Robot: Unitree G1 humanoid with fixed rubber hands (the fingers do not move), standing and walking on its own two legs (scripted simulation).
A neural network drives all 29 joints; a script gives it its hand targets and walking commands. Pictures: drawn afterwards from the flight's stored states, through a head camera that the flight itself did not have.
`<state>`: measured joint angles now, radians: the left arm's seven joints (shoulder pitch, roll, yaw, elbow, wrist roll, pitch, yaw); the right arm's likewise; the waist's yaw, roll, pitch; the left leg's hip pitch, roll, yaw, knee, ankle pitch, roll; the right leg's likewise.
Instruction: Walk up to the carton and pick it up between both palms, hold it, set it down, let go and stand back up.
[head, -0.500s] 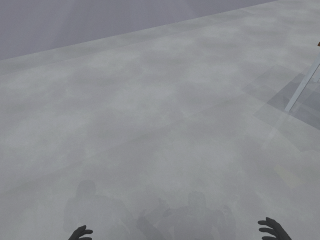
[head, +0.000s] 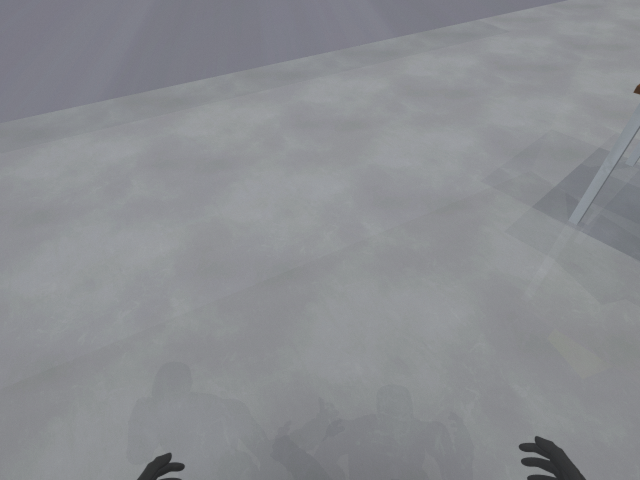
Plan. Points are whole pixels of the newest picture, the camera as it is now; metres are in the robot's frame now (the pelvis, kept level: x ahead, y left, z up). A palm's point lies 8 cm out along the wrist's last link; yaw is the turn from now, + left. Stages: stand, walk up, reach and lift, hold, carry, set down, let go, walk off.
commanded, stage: stand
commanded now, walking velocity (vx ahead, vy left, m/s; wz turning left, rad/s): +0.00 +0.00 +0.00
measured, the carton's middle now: out of the picture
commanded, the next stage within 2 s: walk up in 0.08 s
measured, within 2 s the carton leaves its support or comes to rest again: neither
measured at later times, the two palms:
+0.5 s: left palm (154, 475) +0.18 +0.24 -0.07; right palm out of the picture +0.05 -0.39 -0.04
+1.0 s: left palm (275, 397) +0.27 +0.09 -0.05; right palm out of the picture +0.13 -0.56 -0.05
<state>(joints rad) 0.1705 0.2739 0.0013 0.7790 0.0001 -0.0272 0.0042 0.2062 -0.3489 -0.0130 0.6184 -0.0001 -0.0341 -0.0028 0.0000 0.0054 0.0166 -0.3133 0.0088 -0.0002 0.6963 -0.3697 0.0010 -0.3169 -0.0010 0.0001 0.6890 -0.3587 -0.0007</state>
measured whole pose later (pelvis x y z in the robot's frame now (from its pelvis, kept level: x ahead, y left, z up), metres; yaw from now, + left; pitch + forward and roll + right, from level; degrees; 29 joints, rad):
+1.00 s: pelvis +0.13 -0.20 +0.02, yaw -18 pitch +1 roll +1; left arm 0.40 0.41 0.08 0.69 0.00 -0.02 -0.12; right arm 0.30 -0.53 -0.08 0.66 0.00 -0.10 0.02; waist 0.01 0.03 0.03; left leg -0.52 0.04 0.06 0.76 -0.33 0.02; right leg -0.19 0.05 0.01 0.49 -0.31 -0.07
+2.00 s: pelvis +0.41 -0.45 +0.00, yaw -34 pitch +0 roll +0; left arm 0.40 0.41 0.08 0.70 0.00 -0.03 -0.08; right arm 0.31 -0.47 -0.06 0.66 0.00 -0.12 0.02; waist 0.01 -0.01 0.04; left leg -0.40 0.04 0.11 0.61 -0.19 0.05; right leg -0.34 0.05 0.01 0.95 -0.44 -0.05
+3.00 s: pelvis +0.59 -0.70 +0.01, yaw -43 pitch -2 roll -1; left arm 0.34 0.42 0.08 0.72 0.00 -0.04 -0.06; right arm 0.32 -0.46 -0.05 0.66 0.00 -0.10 0.04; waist 0.00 -0.01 0.05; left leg -0.32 0.07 0.11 0.59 -0.24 0.03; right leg -0.48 0.00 0.01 1.03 -0.37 -0.03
